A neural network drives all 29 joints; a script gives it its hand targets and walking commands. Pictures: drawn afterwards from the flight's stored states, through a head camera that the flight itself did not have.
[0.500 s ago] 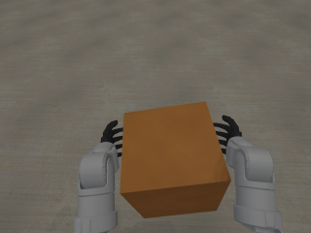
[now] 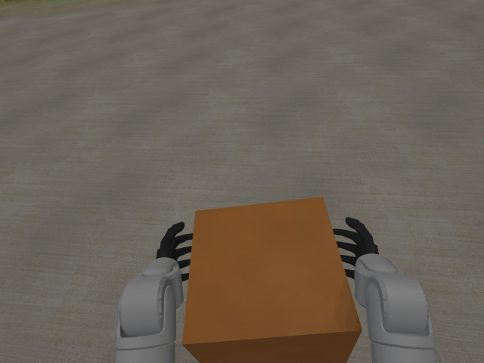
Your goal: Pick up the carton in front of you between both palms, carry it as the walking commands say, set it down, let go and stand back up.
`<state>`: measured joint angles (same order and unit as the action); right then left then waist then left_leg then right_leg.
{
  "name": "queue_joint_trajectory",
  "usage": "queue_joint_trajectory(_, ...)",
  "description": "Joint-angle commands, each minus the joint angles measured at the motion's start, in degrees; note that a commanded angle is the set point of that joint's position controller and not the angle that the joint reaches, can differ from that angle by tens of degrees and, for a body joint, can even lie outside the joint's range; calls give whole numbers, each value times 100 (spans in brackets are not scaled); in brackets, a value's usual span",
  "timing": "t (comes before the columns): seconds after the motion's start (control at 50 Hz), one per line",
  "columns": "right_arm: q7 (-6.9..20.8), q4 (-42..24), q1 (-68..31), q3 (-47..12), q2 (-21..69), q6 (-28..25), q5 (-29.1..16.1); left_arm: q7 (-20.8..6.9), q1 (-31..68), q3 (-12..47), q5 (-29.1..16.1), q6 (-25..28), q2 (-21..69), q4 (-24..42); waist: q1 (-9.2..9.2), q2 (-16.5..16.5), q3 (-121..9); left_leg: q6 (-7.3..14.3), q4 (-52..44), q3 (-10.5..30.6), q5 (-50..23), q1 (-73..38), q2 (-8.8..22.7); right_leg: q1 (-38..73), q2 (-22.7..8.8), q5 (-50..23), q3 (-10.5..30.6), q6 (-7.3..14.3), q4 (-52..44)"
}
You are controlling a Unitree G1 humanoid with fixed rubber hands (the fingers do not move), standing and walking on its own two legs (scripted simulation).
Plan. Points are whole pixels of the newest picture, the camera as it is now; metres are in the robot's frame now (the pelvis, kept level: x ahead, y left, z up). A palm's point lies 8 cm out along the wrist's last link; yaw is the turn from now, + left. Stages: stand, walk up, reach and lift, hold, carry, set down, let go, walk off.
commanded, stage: carry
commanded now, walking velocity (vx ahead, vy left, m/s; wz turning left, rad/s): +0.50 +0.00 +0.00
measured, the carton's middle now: (269, 295) +0.26 -0.01 -0.01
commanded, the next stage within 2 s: none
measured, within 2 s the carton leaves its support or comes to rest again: neither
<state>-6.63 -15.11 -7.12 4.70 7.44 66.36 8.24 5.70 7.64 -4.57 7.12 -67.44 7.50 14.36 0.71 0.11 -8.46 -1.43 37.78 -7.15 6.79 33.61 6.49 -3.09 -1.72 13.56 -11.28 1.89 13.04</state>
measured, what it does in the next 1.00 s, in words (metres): walks ahead: left foot, then right foot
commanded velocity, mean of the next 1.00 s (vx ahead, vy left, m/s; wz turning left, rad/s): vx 0.14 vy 0.00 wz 0.00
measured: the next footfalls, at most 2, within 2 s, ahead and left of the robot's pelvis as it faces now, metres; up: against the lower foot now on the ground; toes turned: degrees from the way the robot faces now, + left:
left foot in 0.16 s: +0.28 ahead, +0.13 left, +0.00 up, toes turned +10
right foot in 0.58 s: +0.51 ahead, -0.08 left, +0.00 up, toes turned +15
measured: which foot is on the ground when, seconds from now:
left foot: up 0.00-0.14, down 0.16-0.62, up 0.64-0.74, down 0.76-1.00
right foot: down 0.00-0.18, up 0.20-0.56, down 0.58-1.00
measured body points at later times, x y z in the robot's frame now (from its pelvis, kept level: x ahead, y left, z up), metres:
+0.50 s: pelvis +0.30 +0.03 +0.00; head +0.30 +0.05 +0.45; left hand +0.59 +0.18 +0.08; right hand +0.58 -0.13 +0.09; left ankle +0.25 +0.12 -0.75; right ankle +0.41 -0.10 -0.71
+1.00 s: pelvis +0.45 +0.01 -0.02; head +0.43 +0.01 +0.43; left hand +0.73 +0.17 +0.07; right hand +0.74 -0.14 +0.07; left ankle +0.36 +0.14 -0.75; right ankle +0.47 -0.08 -0.75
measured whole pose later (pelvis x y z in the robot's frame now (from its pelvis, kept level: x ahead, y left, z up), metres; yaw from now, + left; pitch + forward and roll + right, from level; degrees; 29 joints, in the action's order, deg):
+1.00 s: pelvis +0.45 +0.01 -0.02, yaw +0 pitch +4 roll -1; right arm -6.5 -15.2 -12.1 6.3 8.1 68.4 8.8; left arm 5.4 11.7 -6.4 8.4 -69.3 8.0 15.3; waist 0.1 0.9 -7.9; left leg -2.0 28.4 -6.5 22.7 8.7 4.2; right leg -20.0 -3.0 13.8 -12.7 2.3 30.5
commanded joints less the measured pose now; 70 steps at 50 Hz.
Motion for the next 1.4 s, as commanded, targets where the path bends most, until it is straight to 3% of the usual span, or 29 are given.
queue_joint_trajectory(0.0, 1608, -358, -2664, -4045, 5405, 120, -2543, -1670, 2588, 3792, -2421, -14, 5174, 485, 30, -815, -220, 28, -499, -273, -374, 141, -148, 528, -1268, -1394, 611, 471, -463)
queue_joint_trajectory(0.08, 1617, -385, -2775, -3922, 5075, 322, -2557, -1587, 2658, 3740, -2326, -187, 4896, 507, 20, -941, -99, 211, -1011, -519, -266, -459, -293, 739, -1267, -2332, 423, 310, 71)
queue_joint_trajectory(0.12, 1627, -245, -2770, -3807, 4990, 391, -2536, -1562, 2797, 3756, -2334, -270, 4801, 523, -107, -653, -556, 288, -1321, -959, 54, -2081, -703, 265, -958, -3220, -110, 81, 1551)
queue_joint_trajectory(0.14, 1633, -161, -2721, -3740, 4956, 416, -2503, -1551, 2877, 3747, -2345, -307, 4719, 523, -214, -287, -1015, 331, -1322, -390, 334, -3349, -292, -515, -794, -2410, -165, -106, 2658)
queue_joint_trajectory(0.16, 1643, -12, -2735, -3642, 4865, 404, -2429, -1544, 3094, 3829, -2407, -371, 4758, 650, -244, 1023, -1531, 1021, -1895, 2269, 1084, -4483, 1247, -2018, -211, -1121, -114, -405, 4451)
queue_joint_trajectory(0.18, 1644, 84, -2739, -3645, 5002, 384, -2489, -1558, 3218, 3869, -2448, -394, 4839, 630, -230, 1945, -1490, 1469, -2489, 3669, 321, -4993, 1799, -3339, 299, 1291, 427, -402, 5507)
queue_joint_trajectory(0.2, 1661, -54, -2883, -3691, 5167, 372, -2548, -1574, 3304, 3901, -2489, -357, 5047, 561, -205, 1465, -1446, 1477, -2326, 3139, -341, -4842, 1772, -3620, -80, 1401, 959, -249, 6166)
queue_joint_trajectory(0.22, 1678, -90, -2932, -3726, 5393, 342, -2580, -1595, 3350, 3904, -2507, -312, 5198, 562, -199, 928, -1469, 1353, -2205, 2602, -765, -4500, 1587, -3654, -315, 1217, 1047, -123, 6232)
queue_joint_trajectory(0.24, 1696, -182, -3039, -3771, 5564, 305, -2616, -1597, 3331, 3910, -2493, -263, 5339, 559, -168, 377, -1392, 1112, -2247, 2112, -730, -4055, 1484, -3500, -531, 847, 1134, -77, 5882)
queue_joint_trajectory(0.26, 1713, -237, -3084, -3808, 5701, 276, -2637, -1582, 3269, 3915, -2446, -213, 5425, 553, -138, 265, -1341, 898, -2407, 1726, -474, -3678, 1352, -3286, -645, 527, 1147, -87, 5438)
queue_joint_trajectory(0.3, 1749, -273, -2990, -3808, 5761, 237, -2657, -1534, 3089, 3970, -2368, -147, 5610, 533, -125, 600, -1274, 783, -2633, 1170, -480, -3409, 1203, -3063, -583, 213, 880, -155, 4880)
queue_joint_trajectory(0.38, 1798, -462, -2836, -3817, 5544, 249, -2704, -1434, 2813, 3971, -2283, -91, 5547, 607, -108, 826, -1002, 777, -2454, 230, -2123, -3407, 895, -2930, -327, -27, 393, -325, 3379)
queue_joint_trajectory(0.44, 1798, -384, -2616, -3736, 5364, 291, -2613, -1414, 2748, 3982, -2277, -146, 5432, 645, -122, 1047, -820, 665, -2228, -217, -3003, -3360, 737, -2611, -140, -638, 122, -321, 2385)
queue_joint_trajectory(0.48, 1778, -274, -2494, -3698, 5298, 313, -2517, -1453, 2760, 3977, -2308, -203, 5340, 613, -148, 1031, -790, 599, -2029, -376, -3145, -3372, 697, -2288, -27, -1113, -30, -325, 1947)
queue_joint_trajectory(0.54, 1751, -148, -2499, -3698, 5283, 336, -2398, -1551, 2736, 3930, -2377, -263, 5277, 492, -73, 672, -710, 250, -1187, -600, -2370, -3065, 484, -1155, 38, -2282, -237, -327, 607)
queue_joint_trajectory(0.56, 1749, -83, -2516, -3698, 5275, 342, -2358, -1586, 2731, 3899, -2365, -284, 5257, 450, -57, 545, -780, 70, -878, -563, -1950, -2674, 409, -426, -191, -2709, -88, -322, 432)
queue_joint_trajectory(0.58, 1746, 9, -2484, -3682, 5219, 351, -2305, -1618, 2729, 3850, -2365, -317, 5206, 405, -49, 83, -993, -135, -417, -481, -634, -2116, 267, 368, -924, -4396, 625, -295, 731)
queue_joint_trajectory(0.6, 1726, -44, -2688, -3767, 5277, 398, -2378, -1646, 2738, 3782, -2293, -295, 5200, 143, -33, -872, -1492, -238, 192, -126, 1274, -1423, -62, 1477, -1871, -6413, 1582, 391, 1306)
queue_joint_trajectory(0.62, 1730, -116, -2773, -3841, 5308, 415, -2455, -1673, 2526, 3688, -2306, -219, 5294, -44, 21, -1261, -1806, -226, 409, 108, 2472, -1210, -163, 1566, -2109, -6038, 2012, 844, 1122)
queue_joint_trajectory(0.64, 1737, -184, -2899, -3937, 5432, 377, -2516, -1687, 2533, 3690, -2351, -158, 5471, 11, 11, -1120, -1711, -174, 342, 293, 2733, -1225, -141, 1264, -2024, -5236, 1976, 876, 840)
queue_joint_trajectory(0.68, 1731, -353, -3131, -4027, 5692, 269, -2597, -1689, 2774, 3725, -2415, -69, 5764, 217, -25, -908, -1647, -36, -649, 343, 2626, -1509, -135, 874, -1734, -3746, 1620, 605, 576)
queue_joint_trajectory(0.7, 1715, -414, -3177, -4058, 5767, 229, -2620, -1679, 2848, 3745, -2434, -40, 5825, 307, -33, -980, -1680, -3, -1060, 270, 2112, -1852, -171, 656, -1553, -3182, 1397, 436, 554)
queue_joint_trajectory(0.74, 1681, -454, -3002, -4091, 5810, 175, -2599, -1668, 2784, 3763, -2438, -5, 5794, 404, -56, -762, -1795, -44, -1591, 139, 871, -2454, -163, 321, -1274, -2404, 946, 267, 662)
queue_joint_trajectory(0.76, 1669, -445, -2923, -4115, 5853, 145, -2567, -1680, 2814, 3796, -2448, -2, 5740, 493, -77, -511, -1761, -74, -1668, 257, 635, -2376, 35, 403, -1177, -2301, 712, 168, 791)
queue_joint_trajectory(0.8, 1668, -518, -2915, -4077, 5716, 184, -2547, -1665, 2780, 3820, -2438, -11, 5651, 519, -41, -235, -1580, -120, -1431, 320, -156, -2497, 254, 173, -998, -2915, 615, 72, 1173)
queue_joint_trajectory(0.9, 1689, -141, -2577, -3868, 5366, 336, -2488, -1604, 2591, 3748, -2318, -179, 5291, 344, -57, 35, -1397, -73, -989, 306, -1649, -2450, 273, -113, -918, -3934, 576, 78, 1815)
queue_joint_trajectory(1.02, 1749, 50, -2813, -3803, 5522, 337, -2486, -1650, 2950, 3814, -2381, -209, 5442, 219, -63, 172, -1201, -18, -934, 308, -2235, -2549, 323, -570, -800, -3321, 482, 6, 1988)
queue_joint_trajectory(1.1, 1725, -96, -2959, -3815, 5583, 305, -2526, -1642, 3131, 3868, -2464, -200, 5495, 362, -69, 197, -1181, 53, -927, 330, -2103, -2545, 355, -629, -787, -2768, 473, -16, 1987)
queue_joint_trajectory(1.38, 1744, -87, -2995, -3824, 5529, 365, -2530, -1646, 3040, 3793, -2375, -255, 5430, 268, -68, 51, -897, 169, -1200, 392, -667, -2213, 283, -631, -861, -2018, 547, -46, 1654)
